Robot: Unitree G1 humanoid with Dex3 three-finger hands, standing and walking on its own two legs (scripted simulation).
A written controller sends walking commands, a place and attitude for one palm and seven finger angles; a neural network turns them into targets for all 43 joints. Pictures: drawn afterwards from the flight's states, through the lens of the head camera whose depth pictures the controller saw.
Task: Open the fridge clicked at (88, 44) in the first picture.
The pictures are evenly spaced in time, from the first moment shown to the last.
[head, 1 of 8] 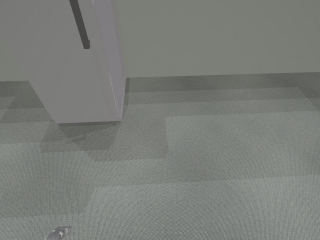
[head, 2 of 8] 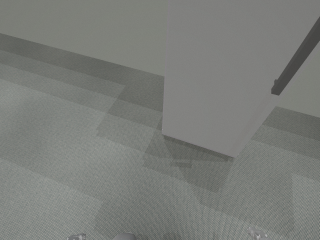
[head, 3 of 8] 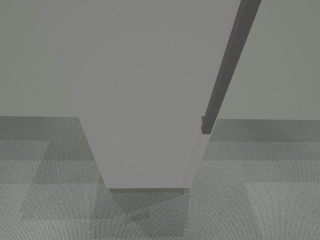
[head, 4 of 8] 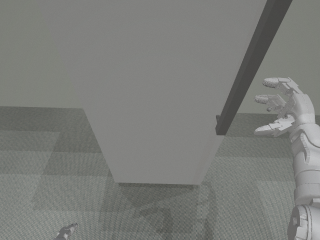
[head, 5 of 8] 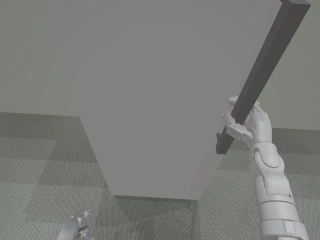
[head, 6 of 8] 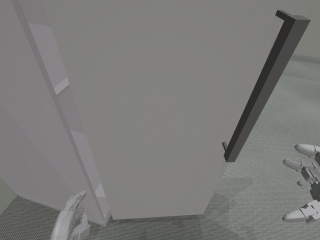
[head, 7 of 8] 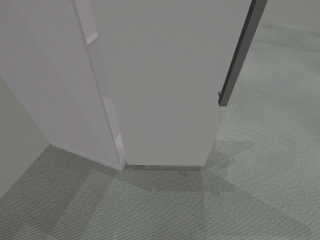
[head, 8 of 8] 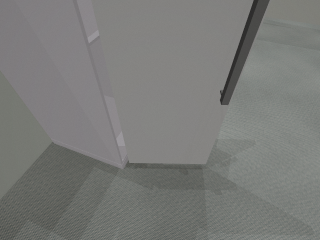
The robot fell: no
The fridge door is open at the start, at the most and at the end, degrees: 0 71 70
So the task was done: yes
